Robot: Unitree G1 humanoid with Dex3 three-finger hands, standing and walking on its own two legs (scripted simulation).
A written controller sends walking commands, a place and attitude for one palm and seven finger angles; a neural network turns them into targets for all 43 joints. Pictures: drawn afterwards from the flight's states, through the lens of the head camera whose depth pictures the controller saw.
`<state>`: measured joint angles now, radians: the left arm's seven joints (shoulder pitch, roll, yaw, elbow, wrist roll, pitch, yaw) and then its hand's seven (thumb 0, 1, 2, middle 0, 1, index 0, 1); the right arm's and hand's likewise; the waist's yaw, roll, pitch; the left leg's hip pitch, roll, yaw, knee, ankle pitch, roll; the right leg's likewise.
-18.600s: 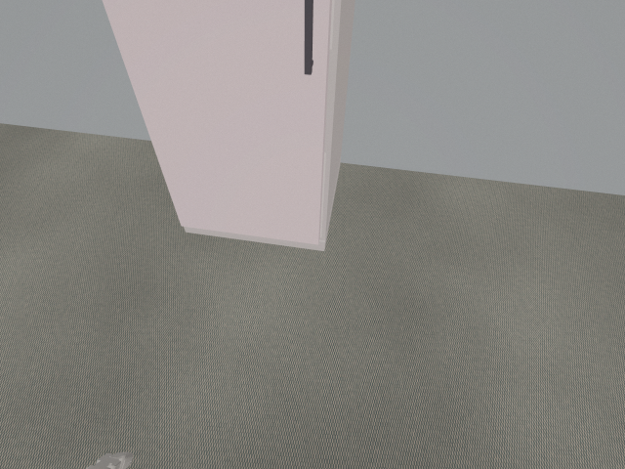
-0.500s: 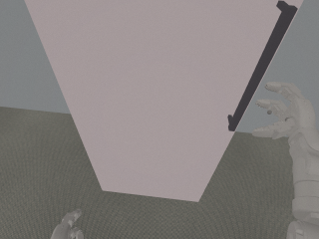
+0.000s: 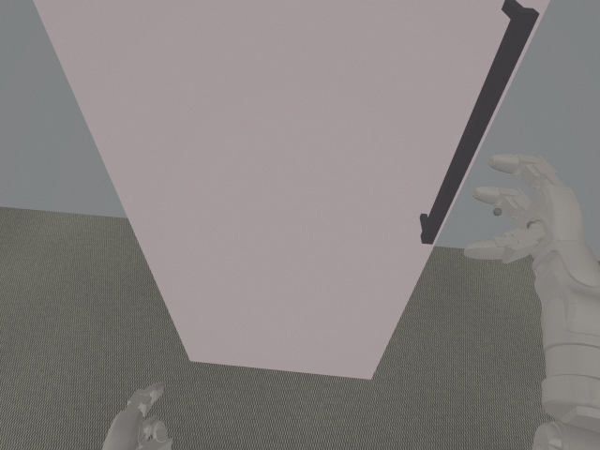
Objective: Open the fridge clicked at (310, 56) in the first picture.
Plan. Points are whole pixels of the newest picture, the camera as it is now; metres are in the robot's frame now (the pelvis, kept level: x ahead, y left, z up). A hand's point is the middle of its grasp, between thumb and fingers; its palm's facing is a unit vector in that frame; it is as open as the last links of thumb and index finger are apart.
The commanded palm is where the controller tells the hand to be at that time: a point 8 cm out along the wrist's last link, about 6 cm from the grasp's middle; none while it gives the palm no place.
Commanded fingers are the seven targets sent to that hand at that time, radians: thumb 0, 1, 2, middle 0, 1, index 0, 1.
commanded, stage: move the hooked fingers beside the handle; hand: right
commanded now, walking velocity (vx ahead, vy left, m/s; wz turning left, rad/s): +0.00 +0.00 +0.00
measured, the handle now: (460, 146) +0.46 -0.17 +0.21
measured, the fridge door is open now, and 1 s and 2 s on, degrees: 0 0 0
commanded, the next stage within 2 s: feel for the door with the fingertips in 0.16 s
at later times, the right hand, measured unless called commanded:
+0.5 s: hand (476, 204) +0.40 -0.20 +0.16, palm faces +0.04 +1.00 +0.01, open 14.0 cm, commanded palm +0.37 -0.24 +0.17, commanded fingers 0.00 0.50 -0.30 0.30 1.20 0.30 1.20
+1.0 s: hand (468, 196) +0.41 -0.19 +0.16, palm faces +0.06 +1.00 +0.00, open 13.9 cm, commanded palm +0.39 -0.23 +0.17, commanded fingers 0.00 0.50 -0.30 0.30 1.20 0.30 1.20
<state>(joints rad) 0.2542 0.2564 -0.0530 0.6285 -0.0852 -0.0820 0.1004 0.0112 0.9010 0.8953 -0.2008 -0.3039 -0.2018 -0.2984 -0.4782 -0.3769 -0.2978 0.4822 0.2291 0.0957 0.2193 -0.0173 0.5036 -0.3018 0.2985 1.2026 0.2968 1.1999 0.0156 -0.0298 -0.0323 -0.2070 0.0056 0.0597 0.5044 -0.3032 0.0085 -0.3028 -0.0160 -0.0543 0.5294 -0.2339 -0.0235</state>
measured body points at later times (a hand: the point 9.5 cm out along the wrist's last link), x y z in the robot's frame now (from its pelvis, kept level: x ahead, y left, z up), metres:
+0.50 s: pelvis +0.01 +0.00 +0.00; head +0.01 +0.01 +0.45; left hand +0.12 +0.26 -0.10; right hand +0.40 -0.25 +0.16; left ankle -0.02 +0.11 -0.74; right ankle +0.03 -0.10 -0.74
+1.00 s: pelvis +0.01 +0.01 +0.00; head +0.01 +0.02 +0.45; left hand +0.14 +0.26 -0.10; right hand +0.40 -0.24 +0.17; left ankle -0.02 +0.11 -0.74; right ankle +0.03 -0.10 -0.74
